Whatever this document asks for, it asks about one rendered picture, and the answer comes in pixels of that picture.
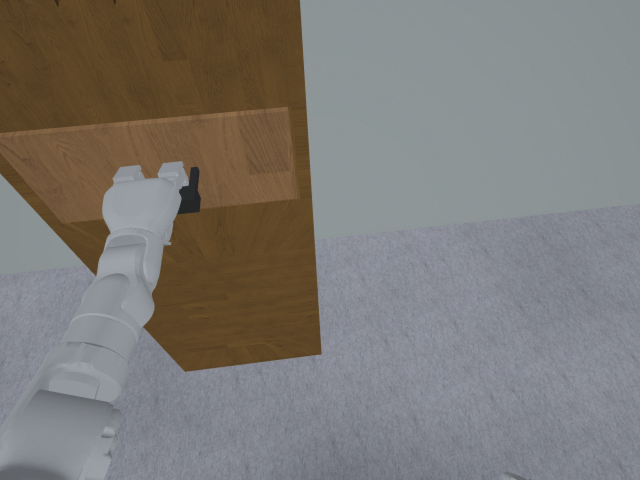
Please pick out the handle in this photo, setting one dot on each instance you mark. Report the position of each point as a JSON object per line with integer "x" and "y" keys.
{"x": 190, "y": 202}

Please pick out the left robot hand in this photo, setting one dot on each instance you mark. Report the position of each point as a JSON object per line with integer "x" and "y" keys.
{"x": 149, "y": 204}

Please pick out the drawer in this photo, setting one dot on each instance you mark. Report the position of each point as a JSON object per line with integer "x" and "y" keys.
{"x": 243, "y": 157}

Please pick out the robot left forearm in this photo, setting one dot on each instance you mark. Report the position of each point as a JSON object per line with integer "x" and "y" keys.
{"x": 91, "y": 360}

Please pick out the robot left upper arm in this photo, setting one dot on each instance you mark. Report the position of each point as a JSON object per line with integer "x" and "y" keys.
{"x": 61, "y": 437}

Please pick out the cabinet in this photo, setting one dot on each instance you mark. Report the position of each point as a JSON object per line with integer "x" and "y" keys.
{"x": 238, "y": 284}

